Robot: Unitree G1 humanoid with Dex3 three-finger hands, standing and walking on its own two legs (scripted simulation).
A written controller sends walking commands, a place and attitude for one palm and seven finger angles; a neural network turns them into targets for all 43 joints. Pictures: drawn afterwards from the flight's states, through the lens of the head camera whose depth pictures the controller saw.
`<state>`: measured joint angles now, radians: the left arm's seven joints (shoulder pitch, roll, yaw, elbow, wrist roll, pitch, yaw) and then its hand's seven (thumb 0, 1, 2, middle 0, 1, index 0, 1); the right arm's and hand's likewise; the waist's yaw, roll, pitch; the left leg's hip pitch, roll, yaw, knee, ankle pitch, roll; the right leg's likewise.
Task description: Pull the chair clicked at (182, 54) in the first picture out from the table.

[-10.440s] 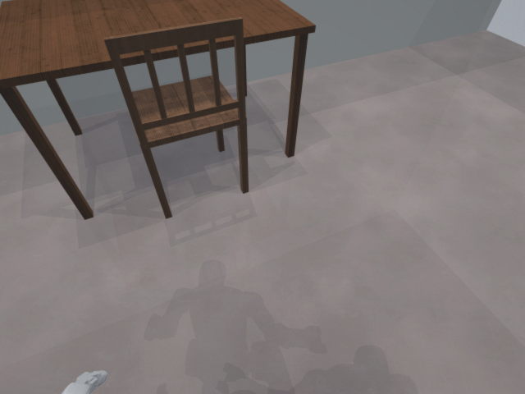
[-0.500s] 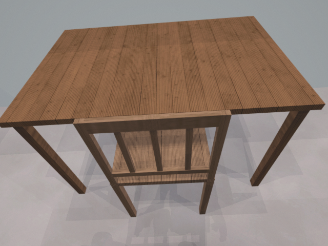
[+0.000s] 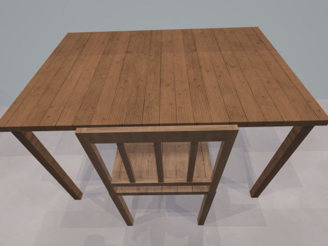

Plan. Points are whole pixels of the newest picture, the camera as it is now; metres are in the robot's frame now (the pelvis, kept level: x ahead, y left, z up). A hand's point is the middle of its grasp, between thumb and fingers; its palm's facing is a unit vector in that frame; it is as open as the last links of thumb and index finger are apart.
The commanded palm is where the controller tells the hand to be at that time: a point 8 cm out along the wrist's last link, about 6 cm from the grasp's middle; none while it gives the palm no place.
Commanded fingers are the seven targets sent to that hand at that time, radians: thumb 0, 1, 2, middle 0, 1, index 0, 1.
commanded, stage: come to a stop and stand still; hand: left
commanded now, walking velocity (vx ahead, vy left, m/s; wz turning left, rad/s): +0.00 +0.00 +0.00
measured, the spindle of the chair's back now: (159, 163) +0.39 +0.04 -0.10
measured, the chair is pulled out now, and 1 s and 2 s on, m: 0.00 0.00 0.00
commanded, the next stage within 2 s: look again from close up in 0.26 s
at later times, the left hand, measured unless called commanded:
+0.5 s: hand out of the picture +0.00 +0.17 -0.17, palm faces +0.04 -0.98 -0.21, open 7.3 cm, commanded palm none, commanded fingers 0.00 0.90 0.90 -0.20 -0.30 -0.20 -0.30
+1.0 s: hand out of the picture +0.00 +0.17 -0.17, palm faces +0.04 -0.98 -0.19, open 7.3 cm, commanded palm none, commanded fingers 0.00 0.90 0.90 -0.20 -0.30 -0.20 -0.30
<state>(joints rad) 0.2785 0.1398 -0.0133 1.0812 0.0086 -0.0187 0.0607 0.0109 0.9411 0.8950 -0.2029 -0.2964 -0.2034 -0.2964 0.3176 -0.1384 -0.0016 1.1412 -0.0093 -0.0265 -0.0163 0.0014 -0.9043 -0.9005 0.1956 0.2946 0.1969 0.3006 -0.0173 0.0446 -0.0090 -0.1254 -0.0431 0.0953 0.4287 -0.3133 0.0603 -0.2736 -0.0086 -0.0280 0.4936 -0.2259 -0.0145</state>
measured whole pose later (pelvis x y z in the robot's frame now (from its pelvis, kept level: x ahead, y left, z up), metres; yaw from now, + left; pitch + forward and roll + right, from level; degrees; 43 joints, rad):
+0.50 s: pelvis +0.01 +0.00 +0.00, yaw +0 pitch +0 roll +0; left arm 0.32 0.12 -0.02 1.10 0.01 -0.02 0.06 0.01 0.92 0.90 -0.20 -0.30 -0.20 -0.30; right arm 0.31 -0.14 0.00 1.17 -0.01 -0.03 -0.03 0.00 -0.91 -0.90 0.20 0.29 0.20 0.30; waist 0.00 0.03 -0.01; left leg -0.09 -0.04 0.08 0.41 -0.32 0.06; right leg -0.23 0.00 -0.04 0.46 -0.23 -0.01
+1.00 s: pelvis +0.01 +0.01 +0.00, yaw +0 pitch +0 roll +0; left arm 0.34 0.11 -0.01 1.10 0.01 -0.01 0.06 0.01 0.92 0.90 -0.20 -0.30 -0.20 -0.30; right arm 0.35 -0.10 0.00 1.19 0.00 -0.04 -0.03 0.00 -0.90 -0.90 0.20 0.29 0.20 0.30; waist -0.01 0.02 -0.01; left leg -0.10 -0.04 0.09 0.41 -0.32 0.07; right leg -0.24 -0.01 -0.03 0.46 -0.23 0.00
